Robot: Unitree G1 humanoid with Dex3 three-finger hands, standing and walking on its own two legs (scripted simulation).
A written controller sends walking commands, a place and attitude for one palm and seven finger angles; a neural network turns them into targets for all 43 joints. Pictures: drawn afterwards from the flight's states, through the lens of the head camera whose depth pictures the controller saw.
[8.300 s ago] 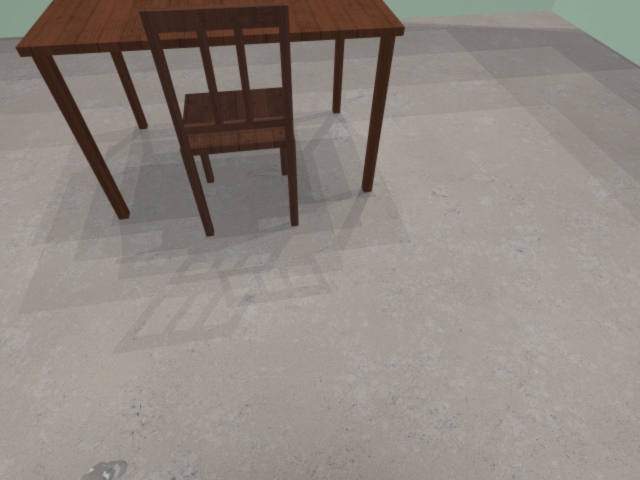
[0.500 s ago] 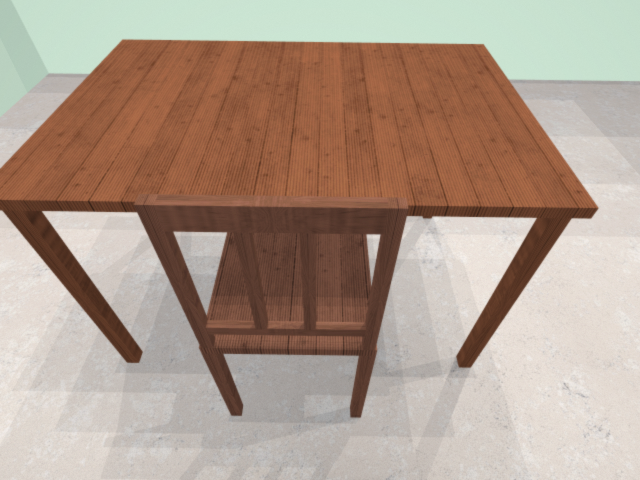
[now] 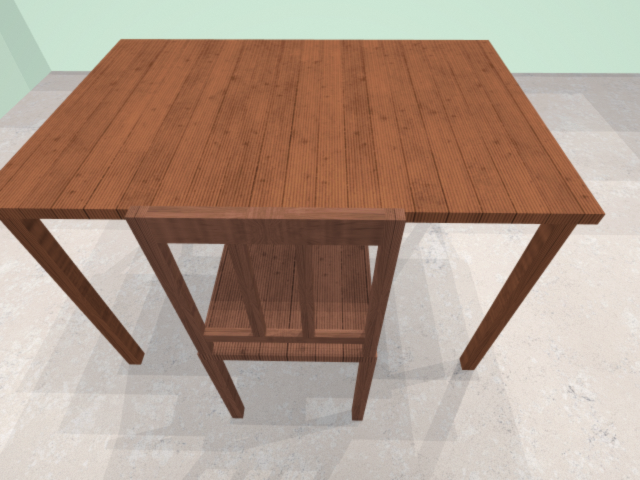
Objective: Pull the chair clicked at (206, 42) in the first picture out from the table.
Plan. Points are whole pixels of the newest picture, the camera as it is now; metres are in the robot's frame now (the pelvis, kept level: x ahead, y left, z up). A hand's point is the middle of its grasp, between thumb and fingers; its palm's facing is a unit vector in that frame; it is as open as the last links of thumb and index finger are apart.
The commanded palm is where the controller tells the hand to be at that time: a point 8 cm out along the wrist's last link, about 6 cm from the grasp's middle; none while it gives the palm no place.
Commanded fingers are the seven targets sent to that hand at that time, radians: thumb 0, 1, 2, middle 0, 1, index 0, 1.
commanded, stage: look again from close up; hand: left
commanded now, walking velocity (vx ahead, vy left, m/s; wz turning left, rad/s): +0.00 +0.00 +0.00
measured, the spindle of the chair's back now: (249, 292) +0.44 +0.16 -0.10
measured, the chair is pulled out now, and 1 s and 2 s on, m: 0.00 0.00 0.00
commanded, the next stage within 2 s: raise the hand toward the chair's back in 0.48 s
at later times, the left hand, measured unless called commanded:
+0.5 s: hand out of the picture -0.01 +0.15 -0.17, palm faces +0.04 -0.98 -0.19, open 7.4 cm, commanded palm none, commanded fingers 0.00 0.90 0.90 -0.20 -0.30 -0.20 -0.30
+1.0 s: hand (219, 473) +0.15 +0.14 -0.06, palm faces +0.00 -1.00 +0.04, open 9.2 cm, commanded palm +0.12 +0.21 -0.07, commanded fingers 0.00 0.39 0.68 -0.15 -0.22 -0.15 -0.22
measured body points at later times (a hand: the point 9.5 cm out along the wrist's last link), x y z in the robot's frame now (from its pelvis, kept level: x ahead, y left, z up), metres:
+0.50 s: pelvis +0.00 -0.01 +0.00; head +0.01 -0.02 +0.45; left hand -0.01 +0.20 -0.16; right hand +0.01 -0.23 -0.16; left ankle +0.00 +0.08 -0.74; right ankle -0.03 -0.08 -0.74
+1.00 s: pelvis -0.05 -0.02 -0.09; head -0.01 -0.01 +0.35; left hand +0.14 +0.19 -0.06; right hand +0.20 -0.27 -0.11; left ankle +0.00 +0.08 -0.74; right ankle -0.02 -0.08 -0.74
